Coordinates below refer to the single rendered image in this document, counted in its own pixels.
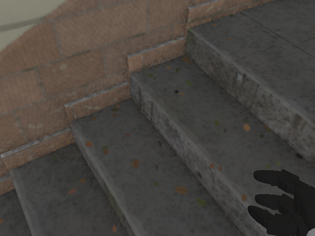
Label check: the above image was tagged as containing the right robot hand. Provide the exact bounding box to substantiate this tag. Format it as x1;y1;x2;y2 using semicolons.
248;169;315;236

